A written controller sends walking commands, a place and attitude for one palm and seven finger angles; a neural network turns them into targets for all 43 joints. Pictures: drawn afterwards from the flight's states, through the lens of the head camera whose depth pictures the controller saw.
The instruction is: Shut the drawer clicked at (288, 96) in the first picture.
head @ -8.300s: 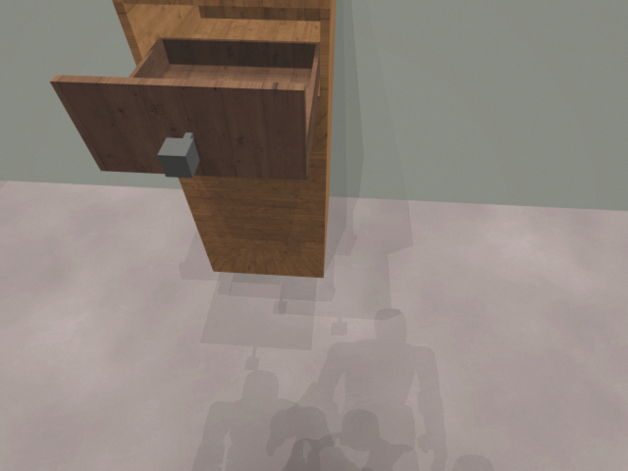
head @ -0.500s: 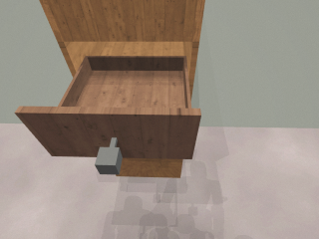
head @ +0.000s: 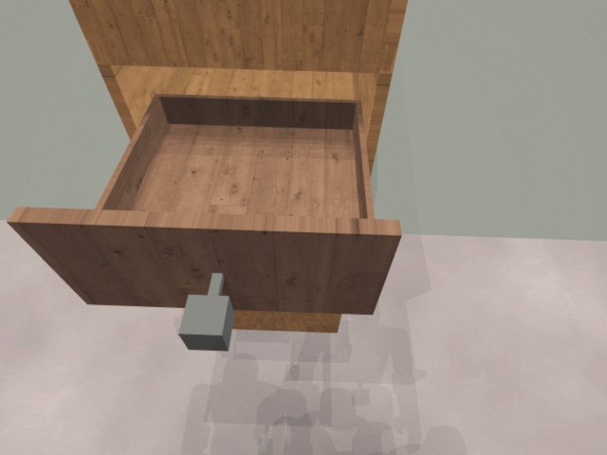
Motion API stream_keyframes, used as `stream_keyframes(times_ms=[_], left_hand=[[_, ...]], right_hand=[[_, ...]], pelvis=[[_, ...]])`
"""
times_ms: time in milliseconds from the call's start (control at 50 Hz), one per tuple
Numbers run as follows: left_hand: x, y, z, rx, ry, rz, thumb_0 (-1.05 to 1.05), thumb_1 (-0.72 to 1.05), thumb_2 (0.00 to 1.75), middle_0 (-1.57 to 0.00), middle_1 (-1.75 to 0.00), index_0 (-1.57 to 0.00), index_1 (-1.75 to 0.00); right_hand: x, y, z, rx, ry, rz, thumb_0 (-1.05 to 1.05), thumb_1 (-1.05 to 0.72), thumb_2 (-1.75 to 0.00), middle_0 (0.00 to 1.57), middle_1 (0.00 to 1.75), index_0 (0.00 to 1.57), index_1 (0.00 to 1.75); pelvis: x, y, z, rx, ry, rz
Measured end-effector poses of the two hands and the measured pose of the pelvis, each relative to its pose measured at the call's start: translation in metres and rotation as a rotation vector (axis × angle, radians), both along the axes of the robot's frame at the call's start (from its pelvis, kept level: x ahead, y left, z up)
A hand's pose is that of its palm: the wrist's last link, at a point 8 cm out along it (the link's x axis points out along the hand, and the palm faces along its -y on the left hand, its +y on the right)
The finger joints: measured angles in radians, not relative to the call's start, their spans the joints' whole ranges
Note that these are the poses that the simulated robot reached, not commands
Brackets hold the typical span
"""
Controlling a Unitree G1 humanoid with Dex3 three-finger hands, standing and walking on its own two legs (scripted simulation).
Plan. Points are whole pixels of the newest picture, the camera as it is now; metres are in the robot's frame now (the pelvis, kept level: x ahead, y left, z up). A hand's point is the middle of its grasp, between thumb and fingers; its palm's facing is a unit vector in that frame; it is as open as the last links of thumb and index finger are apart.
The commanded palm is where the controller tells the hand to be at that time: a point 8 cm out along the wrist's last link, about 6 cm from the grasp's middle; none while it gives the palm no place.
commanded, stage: come to a stop and stand still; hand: left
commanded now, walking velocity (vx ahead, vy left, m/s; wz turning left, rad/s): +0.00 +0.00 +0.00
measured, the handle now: (212, 305) +0.26 +0.13 +0.10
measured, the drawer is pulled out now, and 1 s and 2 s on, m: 0.30 0.30 0.30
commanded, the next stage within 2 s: look again from close up in 0.06 s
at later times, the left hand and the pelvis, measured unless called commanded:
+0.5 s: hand out of the picture +0.00 +0.15 -0.17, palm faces +0.04 -0.98 -0.20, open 7.3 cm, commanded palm none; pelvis +0.00 -0.02 +0.00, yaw +0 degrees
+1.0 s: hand (207, 382) +0.19 +0.13 +0.04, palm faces +0.17 -0.98 -0.08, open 6.8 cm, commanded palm +0.08 +0.18 -0.02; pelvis -0.03 -0.04 -0.01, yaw +3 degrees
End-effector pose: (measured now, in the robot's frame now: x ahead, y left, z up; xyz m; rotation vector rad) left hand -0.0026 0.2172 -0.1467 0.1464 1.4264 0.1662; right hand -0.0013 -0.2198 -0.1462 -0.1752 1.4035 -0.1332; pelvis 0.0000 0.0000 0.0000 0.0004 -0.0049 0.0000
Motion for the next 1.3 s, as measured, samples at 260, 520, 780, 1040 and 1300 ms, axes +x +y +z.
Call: stream_keyframes(times_ms=[260, 520, 780, 1040, 1300], left_hand=[[0.004, -0.008, 0.001, -0.001, -0.003, 0.0, 0.01, 0.92, 0.9, -0.2, -0.3, -0.2, -0.3], [0.0, -0.018, 0.004, 0.003, -0.007, 0.009, 0.01, 0.92, 0.9, -0.2, -0.3, -0.2, -0.3], [-0.005, -0.026, 0.009, 0.009, -0.033, 0.051, 0.02, 0.93, 0.9, -0.2, -0.3, -0.2, -0.3], [0.16, -0.054, 0.194, -0.07, -1.416, -0.074, 0.01, 0.93, 0.9, -0.33, -0.45, -0.3, -0.44], [0.04, -0.023, 0.178, 0.067, -1.418, -0.01, 0.02, 0.9, 0.9, -0.59, -0.73, -0.53, -0.7]], right_hand=[[0.006, -0.009, 0.001, 0.0, 0.005, 0.002, 0.01, -0.92, -0.9, 0.2, 0.3, 0.2, 0.3], [-0.003, -0.012, 0.001, 0.018, 0.026, -0.001, 0.01, -0.92, -0.9, 0.2, 0.3, 0.2, 0.3], [-0.009, -0.022, 0.005, 0.016, 0.01, -0.011, 0.02, -0.93, -0.9, 0.2, 0.3, 0.2, 0.3], [0.128, -0.081, 0.056, -0.035, -0.782, 0.093, 0.02, -0.92, -0.9, 0.2, 0.3, 0.2, 0.3], [0.188, -0.071, 0.089, -0.032, -1.009, 0.296, 0.01, -0.91, -0.9, 0.2, 0.3, 0.2, 0.3]], pelvis=[[0.004, -0.009, 0.001, 0.0, 0.002, 0.002], [0.004, -0.019, 0.003, 0.004, 0.001, 0.008], [-0.002, -0.028, 0.004, 0.0, 0.012, 0.014], [-0.034, -0.052, -0.018, 0.017, 0.104, 0.041], [-0.058, -0.074, -0.042, -0.025, 0.101, 0.101]])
